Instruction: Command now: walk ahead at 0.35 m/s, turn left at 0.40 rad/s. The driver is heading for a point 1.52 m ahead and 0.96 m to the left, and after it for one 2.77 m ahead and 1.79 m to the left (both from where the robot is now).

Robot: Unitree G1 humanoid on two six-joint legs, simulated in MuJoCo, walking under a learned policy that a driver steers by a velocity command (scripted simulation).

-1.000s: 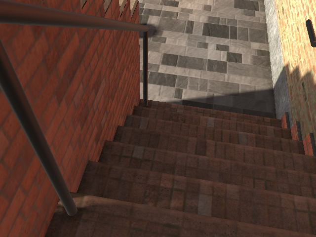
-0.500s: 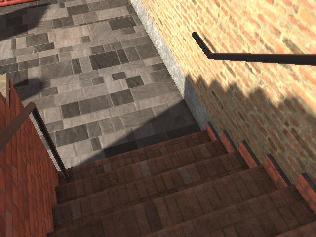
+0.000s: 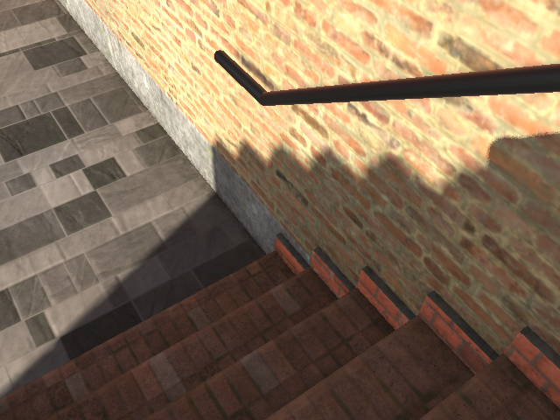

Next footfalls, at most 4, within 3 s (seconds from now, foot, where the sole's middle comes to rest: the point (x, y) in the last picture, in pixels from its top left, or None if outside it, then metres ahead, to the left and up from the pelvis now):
0.04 left None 0.12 0.13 -0.84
0.30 right None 0.27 -0.09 -0.84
0.70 left None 0.25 0.31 -1.02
1.38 right None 0.40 0.13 -1.02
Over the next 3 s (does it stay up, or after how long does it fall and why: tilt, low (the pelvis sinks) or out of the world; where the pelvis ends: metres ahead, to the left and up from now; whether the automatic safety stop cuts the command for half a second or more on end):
stays up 0.53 0.32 -0.46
